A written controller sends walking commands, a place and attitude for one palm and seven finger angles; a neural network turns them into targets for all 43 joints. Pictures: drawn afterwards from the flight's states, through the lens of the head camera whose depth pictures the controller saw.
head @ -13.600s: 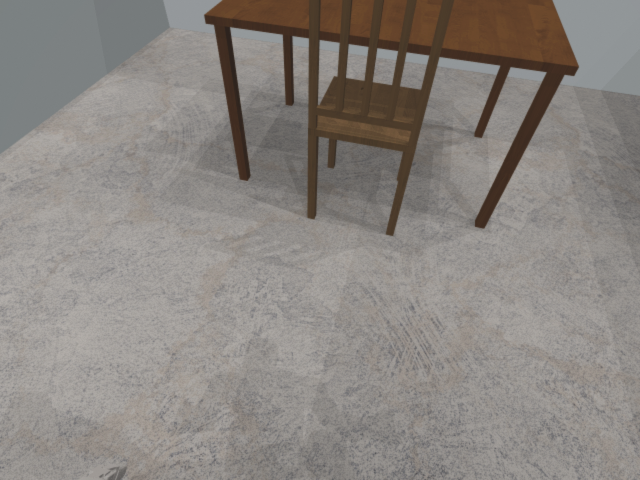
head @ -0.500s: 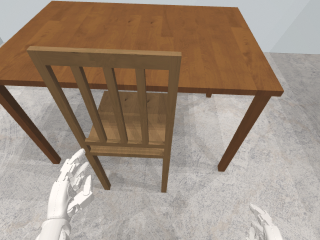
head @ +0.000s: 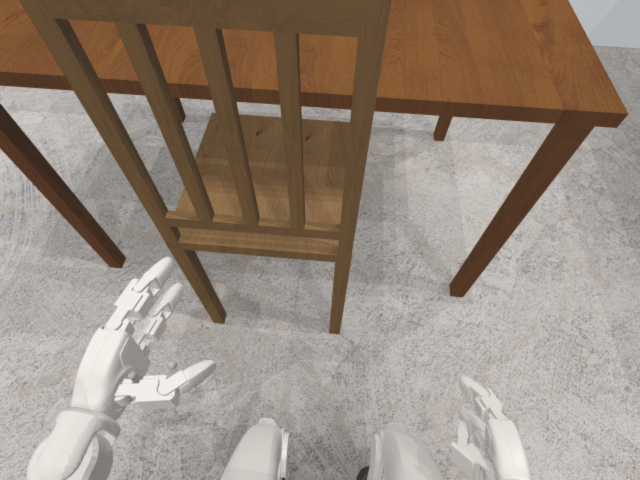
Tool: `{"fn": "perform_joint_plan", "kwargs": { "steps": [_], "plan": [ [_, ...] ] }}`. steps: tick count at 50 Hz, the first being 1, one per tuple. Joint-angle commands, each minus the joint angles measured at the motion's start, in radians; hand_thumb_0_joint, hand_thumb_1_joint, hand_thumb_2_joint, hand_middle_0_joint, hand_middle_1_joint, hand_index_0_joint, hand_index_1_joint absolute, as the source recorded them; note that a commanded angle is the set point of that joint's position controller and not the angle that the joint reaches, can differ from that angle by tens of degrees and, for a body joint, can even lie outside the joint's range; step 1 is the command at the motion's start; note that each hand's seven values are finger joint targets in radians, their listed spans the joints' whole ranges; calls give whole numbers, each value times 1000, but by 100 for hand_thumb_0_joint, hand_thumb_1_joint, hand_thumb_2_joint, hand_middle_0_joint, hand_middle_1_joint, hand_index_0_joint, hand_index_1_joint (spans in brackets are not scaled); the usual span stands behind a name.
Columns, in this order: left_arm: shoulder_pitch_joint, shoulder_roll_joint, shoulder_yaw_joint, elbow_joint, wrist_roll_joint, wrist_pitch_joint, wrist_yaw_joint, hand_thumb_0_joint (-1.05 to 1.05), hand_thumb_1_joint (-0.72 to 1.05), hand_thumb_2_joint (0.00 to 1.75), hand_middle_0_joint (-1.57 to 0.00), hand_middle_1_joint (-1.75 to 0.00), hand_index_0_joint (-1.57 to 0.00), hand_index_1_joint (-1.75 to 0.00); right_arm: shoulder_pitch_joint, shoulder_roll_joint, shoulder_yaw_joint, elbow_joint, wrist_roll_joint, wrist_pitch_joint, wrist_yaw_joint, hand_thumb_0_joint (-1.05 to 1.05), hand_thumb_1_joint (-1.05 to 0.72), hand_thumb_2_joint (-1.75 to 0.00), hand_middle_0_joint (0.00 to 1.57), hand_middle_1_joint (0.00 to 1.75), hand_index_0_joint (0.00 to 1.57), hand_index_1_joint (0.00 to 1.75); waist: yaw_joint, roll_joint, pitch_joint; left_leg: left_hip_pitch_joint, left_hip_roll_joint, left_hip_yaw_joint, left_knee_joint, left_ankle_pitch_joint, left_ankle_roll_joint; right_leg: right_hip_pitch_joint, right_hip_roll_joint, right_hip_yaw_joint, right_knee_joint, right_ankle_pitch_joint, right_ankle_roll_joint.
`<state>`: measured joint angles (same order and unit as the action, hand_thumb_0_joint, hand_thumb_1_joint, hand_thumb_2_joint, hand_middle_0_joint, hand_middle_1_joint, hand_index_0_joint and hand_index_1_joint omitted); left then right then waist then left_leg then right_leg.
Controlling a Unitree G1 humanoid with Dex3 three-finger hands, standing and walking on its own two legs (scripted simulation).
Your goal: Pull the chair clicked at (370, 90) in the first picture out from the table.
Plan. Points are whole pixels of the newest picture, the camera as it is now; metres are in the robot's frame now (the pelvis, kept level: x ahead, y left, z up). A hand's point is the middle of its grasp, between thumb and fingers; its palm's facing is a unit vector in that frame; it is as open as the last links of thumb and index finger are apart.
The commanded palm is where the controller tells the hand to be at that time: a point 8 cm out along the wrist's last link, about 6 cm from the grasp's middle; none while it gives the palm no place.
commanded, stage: raise the hand toward the chair's back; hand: left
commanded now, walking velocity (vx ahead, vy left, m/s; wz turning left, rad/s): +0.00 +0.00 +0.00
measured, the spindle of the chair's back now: (235, 148) +0.54 +0.16 +0.06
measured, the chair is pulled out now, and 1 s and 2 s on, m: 0.00 0.00 0.00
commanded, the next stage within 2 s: aim the fingers beside a spindle in 1.34 s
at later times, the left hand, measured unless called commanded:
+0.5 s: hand (145, 338) +0.26 +0.21 +0.05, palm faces -0.03 -1.00 -0.05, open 16.2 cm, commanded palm +0.23 +0.27 +0.06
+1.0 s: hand (140, 313) +0.28 +0.22 +0.07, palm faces -0.03 -1.00 -0.06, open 16.9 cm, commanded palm +0.25 +0.27 +0.07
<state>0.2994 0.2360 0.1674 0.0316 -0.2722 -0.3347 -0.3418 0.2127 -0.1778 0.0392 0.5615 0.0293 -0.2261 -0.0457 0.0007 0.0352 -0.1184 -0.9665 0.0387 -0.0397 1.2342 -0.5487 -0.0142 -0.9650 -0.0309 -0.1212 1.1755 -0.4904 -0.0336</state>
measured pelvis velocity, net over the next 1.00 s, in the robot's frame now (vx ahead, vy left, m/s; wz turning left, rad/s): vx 0.03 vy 0.02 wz -0.01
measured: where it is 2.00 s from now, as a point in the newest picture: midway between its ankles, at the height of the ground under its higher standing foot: outside the picture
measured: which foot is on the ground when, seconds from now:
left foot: down 0.00-1.00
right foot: down 0.00-1.00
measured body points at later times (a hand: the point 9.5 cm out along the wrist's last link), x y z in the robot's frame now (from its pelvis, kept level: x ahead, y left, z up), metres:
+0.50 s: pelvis +0.03 +0.02 +0.02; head +0.11 +0.03 +0.46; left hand +0.25 +0.26 +0.06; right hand +0.22 -0.22 -0.05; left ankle +0.03 +0.13 -0.64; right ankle +0.05 -0.11 -0.64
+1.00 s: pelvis +0.03 +0.02 +0.03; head +0.11 +0.02 +0.47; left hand +0.28 +0.27 +0.07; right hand +0.19 -0.23 -0.06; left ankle +0.03 +0.13 -0.64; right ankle +0.05 -0.11 -0.64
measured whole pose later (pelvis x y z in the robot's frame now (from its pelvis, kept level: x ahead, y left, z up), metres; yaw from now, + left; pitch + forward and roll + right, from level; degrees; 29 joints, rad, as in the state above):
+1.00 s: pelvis +0.03 +0.02 +0.03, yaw +0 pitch +16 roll -2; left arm 0.27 0.26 0.25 0.10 -0.29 -0.37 -0.33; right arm 0.26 -0.25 0.01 0.54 0.02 -0.21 -0.03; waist -0.03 0.03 -0.14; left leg -0.85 0.03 -0.01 1.10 -0.54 0.01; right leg -0.85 -0.04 -0.10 1.04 -0.47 0.00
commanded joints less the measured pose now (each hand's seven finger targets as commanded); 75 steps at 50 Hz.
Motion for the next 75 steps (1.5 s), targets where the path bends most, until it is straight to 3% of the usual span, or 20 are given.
{"fn": "perform_joint_plan", "kwargs": {
  "steps": [1,5,8,10,12,14,22,29,32,36,42,50,53,57,64,70,72,75],
  "plan": [
    [44,111,118,-219,-32,-57,46,0,-1,51,-11,-16,-11,-16,-67,-148,-94,-184,2,-69,-17,0,-90,-90,20,30,20,30,20,-64,-286,99,-51,10,-209,233,40,310,24,112,-233,81,22],
    [39,108,93,-186,-4,-108,70,0,-10,47,-10,-14,-10,-14,-54,-164,-98,-174,-4,-71,-11,0,-90,-90,20,30,20,30,5,-34,-206,109,-50,7,-227,200,37,229,27,82,-219,42,12],
    [52,93,64,-207,5,-138,68,0,-17,44,-9,-13,-9,-13,-31,-176,-102,-176,-4,-78,-9,0,-90,-90,20,30,20,30,-6,-4,-237,154,-48,8,-242,210,39,214,27,63,-210,75,12],
    [33,108,74,-184,2,-137,64,0,-22,42,-9,-12,-9,-12,-24,-184,-103,-175,-3,-72,-12,0,-90,-90,20,30,20,30,-16,-47,-221,142,-46,2,-242,201,40,208,33,59,-213,67,14],
    [20,124,85,-232,1,-150,64,0,-27,40,-8,-12,-8,-12,-15,-188,-105,-177,-3,-76,-14,0,-90,-90,20,30,20,30,-8,14,-262,177,-46,6,-247,224,38,220,30,60,-208,96,11],
    [28,125,91,-255,-2,-153,69,0,-31,38,-8,-11,-8,-11,-8,-186,-107,-175,-5,-76,-14,0,-90,-90,20,30,20,30,-6,31,-289,209,-45,5,-248,289,36,241,31,52,-197,171,10],
    [21,122,92,-219,-1,-118,47,0,-50,30,-6,-8,-6,-8,-1,-186,-102,-180,-4,-45,-7,0,-90,-90,20,30,20,30,-17,39,-269,253,-40,2,-256,365,28,247,41,36,-199,252,10],
    [-21,137,110,-210,-6,-102,37,0,-50,30,-6,-8,-6,-8,5,-191,-92,-187,-4,-35,-5,0,-90,-90,20,30,20,30,-22,28,-268,267,-36,-6,-268,385,24,257,43,30,-209,263,11],
    [-42,151,122,-208,-10,-101,27,0,-50,30,-6,-8,-6,-8,6,-191,-90,-184,-5,-34,-5,0,-90,-90,20,30,20,30,-18,57,-278,289,-35,-7,-270,412,20,260,43,32,-208,277,9],
    [-61,152,135,-167,-21,-92,17,0,-50,30,-6,-8,-6,-8,6,-197,-86,-182,-2,-30,-5,0,-90,-90,20,30,20,30,-23,6,-268,257,-38,-6,-278,375,24,280,44,32,-221,262,12],
    [-92,185,160,-157,-27,-94,10,0,-50,30,-6,-8,-6,-8,11,-202,-85,-174,0,-36,-7,0,-90,-90,20,30,20,30,-18,51,-280,280,-39,-2,-295,376,24,299,41,39,-239,257,10],
    [-64,175,160,-112,-26,-111,23,0,-50,30,-6,-8,-6,-8,5,-202,-95,-159,0,-44,1,0,-90,-90,20,30,20,30,-19,16,-246,247,-42,7,-297,362,28,309,37,45,-251,259,14],
    [-79,179,159,-134,-23,-131,27,0,-50,30,-6,-8,-6,-8,9,-201,-95,-159,-1,-49,2,0,-90,-90,20,30,20,30,-19,42,-267,257,-43,12,-298,358,28,314,33,51,-251,259,14],
    [-84,172,155,-114,-27,-139,25,0,-50,30,-6,-8,-6,-8,5,-201,-94,-156,0,-49,0,0,-90,-90,20,30,20,30,-26,10,-248,238,-43,14,-298,320,32,313,34,57,-263,232,17],
    [-83,168,152,-120,-30,-144,20,0,-50,30,-6,-8,-6,-8,3,-195,-92,-155,1,-53,-1,0,-90,-90,20,30,20,30,-22,37,-266,249,-46,16,-294,327,32,322,31,64,-263,244,17],
    [-103,173,154,-92,-35,-133,7,0,-50,30,-6,-8,-6,-8,-4,-197,-89,-158,3,-50,-5,0,-90,-90,20,30,20,30,-29,-9,-247,212,-49,18,-285,291,38,332,30,78,-275,215,21],
    [-105,173,149,-106,-33,-135,3,0,-50,30,-6,-8,-6,-8,-2,-198,-88,-159,4,-53,-6,0,-90,-90,20,30,20,30,-28,16,-255,230,-48,16,-288,303,37,327,29,75,-272,228,19],
    [-168,151,114,-103,-26,-143,8,0,-50,30,-6,-8,-6,-8,0,-200,-84,-148,0,-61,-7,0,-90,-90,20,30,20,30,-45,12,-245,226,-45,9,-272,300,37,285,30,70,-257,222,19]
  ]
}}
